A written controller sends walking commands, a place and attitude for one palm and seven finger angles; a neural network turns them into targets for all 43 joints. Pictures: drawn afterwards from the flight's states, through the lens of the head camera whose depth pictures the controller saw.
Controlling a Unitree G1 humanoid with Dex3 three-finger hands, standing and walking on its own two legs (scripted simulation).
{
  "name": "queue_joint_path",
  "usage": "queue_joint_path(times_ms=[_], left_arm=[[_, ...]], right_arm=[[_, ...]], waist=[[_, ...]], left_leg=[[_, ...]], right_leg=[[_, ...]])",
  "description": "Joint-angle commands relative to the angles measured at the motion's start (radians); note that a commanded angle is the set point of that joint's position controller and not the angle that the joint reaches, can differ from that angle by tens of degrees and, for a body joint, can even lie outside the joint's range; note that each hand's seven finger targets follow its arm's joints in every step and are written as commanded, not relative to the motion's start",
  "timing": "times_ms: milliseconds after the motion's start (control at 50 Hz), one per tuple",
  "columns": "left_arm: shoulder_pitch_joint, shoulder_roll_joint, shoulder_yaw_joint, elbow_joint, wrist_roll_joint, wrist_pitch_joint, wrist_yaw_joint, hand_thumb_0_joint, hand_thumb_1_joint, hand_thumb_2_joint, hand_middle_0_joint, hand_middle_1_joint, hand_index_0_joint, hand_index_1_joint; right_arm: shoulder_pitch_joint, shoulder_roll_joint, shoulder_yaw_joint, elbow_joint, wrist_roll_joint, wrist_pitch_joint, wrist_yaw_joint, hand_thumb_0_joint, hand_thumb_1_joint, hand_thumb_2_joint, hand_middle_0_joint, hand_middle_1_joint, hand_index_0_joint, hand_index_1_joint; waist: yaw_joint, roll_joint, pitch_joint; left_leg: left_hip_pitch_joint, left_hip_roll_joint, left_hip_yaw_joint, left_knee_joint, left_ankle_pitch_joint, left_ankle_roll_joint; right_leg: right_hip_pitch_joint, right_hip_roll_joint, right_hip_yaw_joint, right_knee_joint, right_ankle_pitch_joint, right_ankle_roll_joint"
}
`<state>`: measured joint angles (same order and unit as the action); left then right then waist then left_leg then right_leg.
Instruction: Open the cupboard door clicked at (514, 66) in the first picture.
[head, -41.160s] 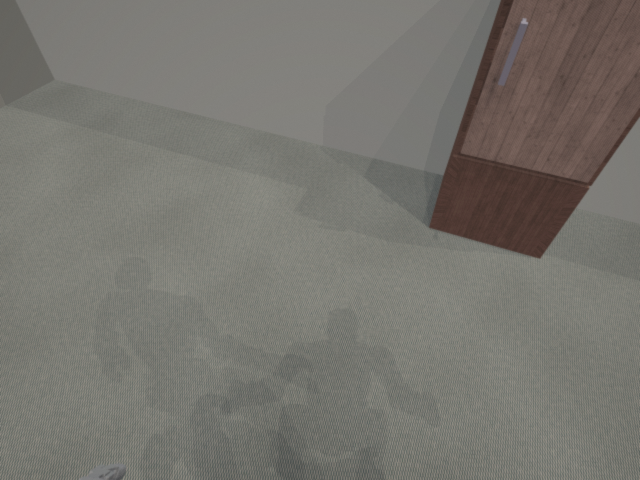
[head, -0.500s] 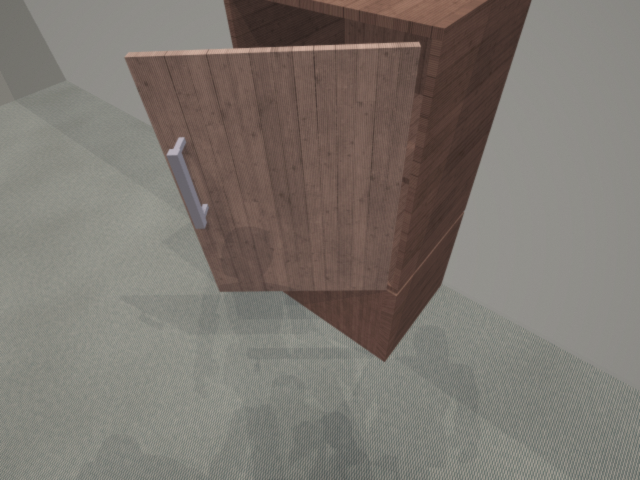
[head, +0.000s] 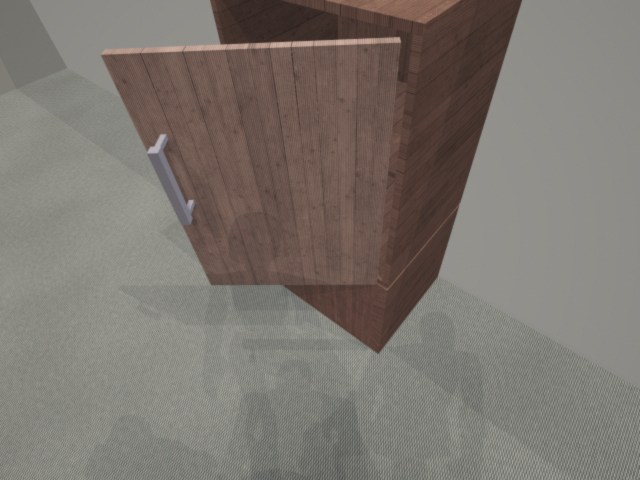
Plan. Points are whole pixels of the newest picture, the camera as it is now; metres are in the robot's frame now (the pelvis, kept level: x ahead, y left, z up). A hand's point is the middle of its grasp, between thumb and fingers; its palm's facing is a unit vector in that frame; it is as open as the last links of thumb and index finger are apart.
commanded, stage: come to a stop and stand still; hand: left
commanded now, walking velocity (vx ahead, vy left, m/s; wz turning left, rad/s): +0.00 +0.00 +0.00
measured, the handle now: (175, 182) +0.59 +0.30 +0.02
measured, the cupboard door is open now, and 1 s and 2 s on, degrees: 38 38 38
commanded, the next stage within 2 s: look again from close up in 0.54 s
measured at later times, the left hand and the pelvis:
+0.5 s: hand out of the picture +0.03 +0.16 -0.17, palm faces +0.03 -0.97 -0.22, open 7.3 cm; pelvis +0.02 -0.02 +0.00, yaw +1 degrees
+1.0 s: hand out of the picture +0.04 +0.17 -0.17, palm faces +0.04 -0.97 -0.22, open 7.3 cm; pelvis +0.03 -0.01 +0.00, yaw +1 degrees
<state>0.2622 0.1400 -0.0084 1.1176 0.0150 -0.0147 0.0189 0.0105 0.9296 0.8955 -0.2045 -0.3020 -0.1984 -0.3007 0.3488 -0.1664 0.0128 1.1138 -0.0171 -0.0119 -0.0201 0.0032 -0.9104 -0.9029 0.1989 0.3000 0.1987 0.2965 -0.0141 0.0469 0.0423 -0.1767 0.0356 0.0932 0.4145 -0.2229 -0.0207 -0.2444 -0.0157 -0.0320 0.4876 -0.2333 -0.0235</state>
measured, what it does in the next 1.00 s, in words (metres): stands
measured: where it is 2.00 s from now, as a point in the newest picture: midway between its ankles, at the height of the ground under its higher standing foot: outside the picture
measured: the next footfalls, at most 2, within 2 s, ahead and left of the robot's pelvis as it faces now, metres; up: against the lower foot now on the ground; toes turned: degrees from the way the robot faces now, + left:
none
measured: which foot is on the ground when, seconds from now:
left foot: down 0.00-1.00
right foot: down 0.00-1.00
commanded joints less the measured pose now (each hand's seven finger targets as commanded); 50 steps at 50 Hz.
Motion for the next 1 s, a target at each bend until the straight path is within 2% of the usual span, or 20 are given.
queue_joint_path(times_ms=[0, 20, 40, 180, 280, 340, 380, 440, 500, 520, 580, 620, 700, 720, 800, 820, 980], left_arm=[[0.04, 0.121, 0.021, -0.025, -0.008, -0.017, 0.011, 0.0, 0.9, 0.9, -0.2, -0.3, -0.2, -0.3], [0.039, 0.12, 0.02, -0.025, -0.007, -0.016, 0.011, 0.0, 0.9, 0.9, -0.2, -0.3, -0.2, -0.3], [0.039, 0.115, 0.019, -0.022, -0.007, -0.017, 0.012, 0.0, 0.9, 0.9, -0.2, -0.3, -0.2, -0.3], [0.038, 0.118, 0.023, -0.019, -0.006, -0.02, 0.013, 0.0, 0.9, 0.9, -0.2, -0.3, -0.2, -0.3], [0.039, 0.119, 0.025, -0.018, -0.005, -0.023, 0.014, 0.0, 0.9, 0.9, -0.2, -0.3, -0.2, -0.3], [0.039, 0.121, 0.026, -0.02, -0.004, -0.023, 0.015, 0.0, 0.9, 0.9, -0.2, -0.3, -0.2, -0.3], [0.041, 0.125, 0.029, -0.022, -0.004, -0.023, 0.015, 0.0, 0.9, 0.9, -0.2, -0.3, -0.2, -0.3], [0.036, 0.127, 0.028, -0.022, -0.003, -0.023, 0.015, 0.0, 0.9, 0.9, -0.2, -0.3, -0.2, -0.3], [0.038, 0.131, 0.029, -0.023, -0.004, -0.024, 0.014, 0.0, 0.9, 0.9, -0.2, -0.3, -0.2, -0.3], [0.038, 0.129, 0.029, -0.023, -0.003, -0.023, 0.015, 0.0, 0.9, 0.9, -0.2, -0.3, -0.2, -0.3], [0.036, 0.135, 0.032, -0.026, -0.004, -0.024, 0.014, 0.0, 0.9, 0.9, -0.2, -0.3, -0.2, -0.3], [0.035, 0.132, 0.031, -0.026, -0.003, -0.022, 0.014, 0.0, 0.9, 0.9, -0.2, -0.3, -0.2, -0.3], [0.034, 0.137, 0.032, -0.027, -0.004, -0.023, 0.014, 0.0, 0.9, 0.9, -0.2, -0.3, -0.2, -0.3], [0.033, 0.135, 0.031, -0.028, -0.004, -0.022, 0.014, 0.0, 0.9, 0.9, -0.2, -0.3, -0.2, -0.3], [0.033, 0.141, 0.033, -0.028, -0.005, -0.024, 0.014, 0.0, 0.9, 0.9, -0.2, -0.3, -0.2, -0.3], [0.031, 0.138, 0.033, -0.03, -0.003, -0.023, 0.014, 0.0, 0.9, 0.9, -0.2, -0.3, -0.2, -0.3], [0.029, 0.139, 0.034, -0.03, -0.005, -0.023, 0.015, 0.0, 0.9, 0.9, -0.2, -0.3, -0.2, -0.3]], right_arm=[[0.049, -0.061, -0.015, -0.02, 0.002, -0.02, -0.006, 0.0, -0.9, -0.9, 0.2, 0.3, 0.2, 0.3], [0.046, -0.054, -0.015, -0.017, 0.002, -0.018, -0.007, 0.0, -0.9, -0.9, 0.2, 0.3, 0.2, 0.3], [0.049, -0.057, -0.015, -0.012, 0.002, -0.017, -0.007, 0.0, -0.9, -0.9, 0.2, 0.3, 0.2, 0.3], [0.046, -0.051, -0.018, -0.002, 0.002, -0.018, -0.01, 0.0, -0.9, -0.9, 0.2, 0.3, 0.2, 0.3], [0.032, -0.054, -0.019, -0.003, 0.002, -0.019, -0.013, 0.0, -0.9, -0.9, 0.2, 0.3, 0.2, 0.3], [0.019, -0.055, -0.021, -0.005, 0.003, -0.019, -0.015, 0.0, -0.9, -0.9, 0.2, 0.3, 0.2, 0.3], [0.016, -0.057, -0.021, -0.005, 0.002, -0.02, -0.015, 0.0, -0.9, -0.9, 0.2, 0.3, 0.2, 0.3], [0.006, -0.062, -0.022, -0.006, 0.002, -0.019, -0.016, 0.0, -0.9, -0.9, 0.2, 0.3, 0.2, 0.3], [0.0, -0.068, -0.023, -0.007, 0.002, -0.02, -0.016, 0.0, -0.9, -0.9, 0.2, 0.3, 0.2, 0.3], [-0.007, -0.062, -0.022, -0.006, 0.002, -0.019, -0.017, 0.0, -0.9, -0.9, 0.2, 0.3, 0.2, 0.3], [-0.007, -0.072, -0.024, -0.009, 0.001, -0.019, -0.016, 0.0, -0.9, -0.9, 0.2, 0.3, 0.2, 0.3], [-0.016, -0.066, -0.023, -0.007, 0.001, -0.019, -0.017, 0.0, -0.9, -0.9, 0.2, 0.3, 0.2, 0.3], [-0.013, -0.077, -0.023, -0.006, 0.001, -0.021, -0.017, 0.0, -0.9, -0.9, 0.2, 0.3, 0.2, 0.3], [-0.015, -0.069, -0.022, -0.004, 0.001, -0.021, -0.018, 0.0, -0.9, -0.9, 0.2, 0.3, 0.2, 0.3], [-0.014, -0.079, -0.024, -0.002, 0.001, -0.022, -0.017, 0.0, -0.9, -0.9, 0.2, 0.3, 0.2, 0.3], [-0.016, -0.07, -0.024, 0.0, 0.002, -0.021, -0.018, 0.0, -0.9, -0.9, 0.2, 0.3, 0.2, 0.3], [-0.012, -0.075, -0.023, 0.003, 0.001, -0.022, -0.018, 0.0, -0.9, -0.9, 0.2, 0.3, 0.2, 0.3]], waist=[[0.01, -0.054, 0.01], [0.01, -0.069, 0.029], [0.009, -0.057, 0.031], [0.007, -0.068, 0.009], [0.008, -0.06, -0.002], [0.009, -0.05, 0.016], [0.01, -0.045, -0.003], [0.01, -0.051, 0.019], [0.011, -0.055, -0.006], [0.012, -0.056, 0.013], [0.011, -0.053, -0.002], [0.014, -0.046, 0.019], [0.014, -0.052, -0.004], [0.016, -0.048, 0.012], [0.016, -0.051, -0.015], [0.017, -0.053, 0.011], [0.018, -0.048, 0.002]], left_leg=[[-0.017, 0.065, -0.079, -0.077, 0.028, 0.036], [-0.017, 0.067, -0.08, -0.08, 0.028, 0.035], [-0.018, 0.065, -0.077, -0.077, 0.031, 0.034], [0.007, 0.069, -0.071, -0.07, 0.062, 0.028], [0.022, 0.072, -0.07, -0.067, 0.094, 0.026], [0.022, 0.074, -0.069, -0.069, 0.104, 0.025], [0.031, 0.075, -0.068, -0.07, 0.113, 0.025], [0.03, 0.076, -0.071, -0.071, 0.115, 0.024], [0.043, 0.077, -0.067, -0.071, 0.117, 0.024], [0.04, 0.078, -0.068, -0.074, 0.114, 0.024], [0.043, 0.076, -0.068, -0.072, 0.115, 0.022], [0.042, 0.078, -0.069, -0.078, 0.116, 0.024], [0.043, 0.079, -0.073, -0.078, 0.123, 0.024], [0.042, 0.081, -0.073, -0.081, 0.129, 0.025], [0.051, 0.08, -0.073, -0.077, 0.13, 0.024], [0.043, 0.08, -0.073, -0.08, 0.131, 0.025], [0.039, 0.081, -0.08, -0.086, 0.13, 0.025]], right_leg=[[0.007, -0.092, 0.11, -0.124, 0.034, -0.027], [0.001, -0.09, 0.108, -0.131, 0.037, -0.027], [0.0, -0.092, 0.109, -0.132, 0.039, -0.027], [0.025, -0.09, 0.106, -0.128, 0.115, -0.028], [0.043, -0.091, 0.1, -0.124, 0.177, -0.028], [0.04, -0.091, 0.098, -0.124, 0.201, -0.028], [0.056, -0.093, 0.097, -0.122, 0.217, -0.028], [0.046, -0.089, 0.096, -0.125, 0.22, -0.028], [0.06, -0.093, 0.095, -0.126, 0.229, -0.027], [0.054, -0.09, 0.094, -0.13, 0.228, -0.028], [0.064, -0.093, 0.096, -0.131, 0.228, -0.029], [0.053, -0.089, 0.092, -0.133, 0.22, -0.029], [0.069, -0.092, 0.092, -0.129, 0.225, -0.028], [0.067, -0.089, 0.089, -0.131, 0.231, -0.029], [0.079, -0.093, 0.09, -0.127, 0.236, -0.03], [0.071, -0.09, 0.085, -0.131, 0.237, -0.029], [0.079, -0.092, 0.083, -0.132, 0.212, -0.028]])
